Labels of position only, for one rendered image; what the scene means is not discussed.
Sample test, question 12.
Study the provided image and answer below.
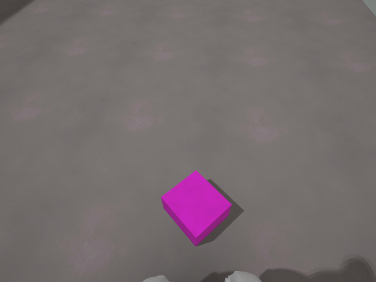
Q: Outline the carton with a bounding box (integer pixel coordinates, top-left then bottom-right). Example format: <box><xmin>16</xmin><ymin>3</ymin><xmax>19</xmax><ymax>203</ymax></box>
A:
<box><xmin>161</xmin><ymin>171</ymin><xmax>232</xmax><ymax>246</ymax></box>

